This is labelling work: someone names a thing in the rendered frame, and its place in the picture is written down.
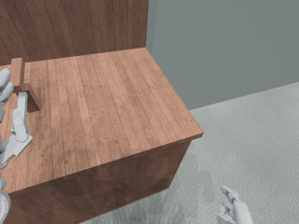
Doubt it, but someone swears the right robot hand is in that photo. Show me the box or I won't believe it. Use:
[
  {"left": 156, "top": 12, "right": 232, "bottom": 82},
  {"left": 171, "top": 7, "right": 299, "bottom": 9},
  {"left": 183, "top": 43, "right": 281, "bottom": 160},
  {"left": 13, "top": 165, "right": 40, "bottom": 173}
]
[{"left": 217, "top": 185, "right": 253, "bottom": 224}]

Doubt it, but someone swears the tap lever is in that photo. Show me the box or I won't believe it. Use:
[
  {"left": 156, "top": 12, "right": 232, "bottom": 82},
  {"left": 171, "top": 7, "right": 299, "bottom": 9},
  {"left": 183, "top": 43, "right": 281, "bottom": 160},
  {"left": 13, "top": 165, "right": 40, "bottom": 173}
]
[{"left": 11, "top": 91, "right": 29, "bottom": 135}]

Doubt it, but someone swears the left robot forearm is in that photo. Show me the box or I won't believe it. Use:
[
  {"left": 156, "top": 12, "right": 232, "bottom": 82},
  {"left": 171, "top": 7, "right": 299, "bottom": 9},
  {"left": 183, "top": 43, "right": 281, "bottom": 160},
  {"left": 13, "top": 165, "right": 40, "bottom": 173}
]
[{"left": 0, "top": 178, "right": 11, "bottom": 224}]

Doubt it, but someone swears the counter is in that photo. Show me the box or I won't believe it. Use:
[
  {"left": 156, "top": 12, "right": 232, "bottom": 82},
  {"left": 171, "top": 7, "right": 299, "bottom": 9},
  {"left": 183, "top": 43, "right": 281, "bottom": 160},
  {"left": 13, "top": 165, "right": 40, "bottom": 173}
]
[{"left": 0, "top": 0, "right": 204, "bottom": 224}]

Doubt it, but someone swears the left robot hand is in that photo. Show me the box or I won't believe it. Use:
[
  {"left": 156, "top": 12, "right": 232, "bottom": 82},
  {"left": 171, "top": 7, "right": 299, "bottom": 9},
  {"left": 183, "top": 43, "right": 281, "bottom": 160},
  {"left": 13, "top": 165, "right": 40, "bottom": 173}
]
[{"left": 0, "top": 68, "right": 33, "bottom": 176}]

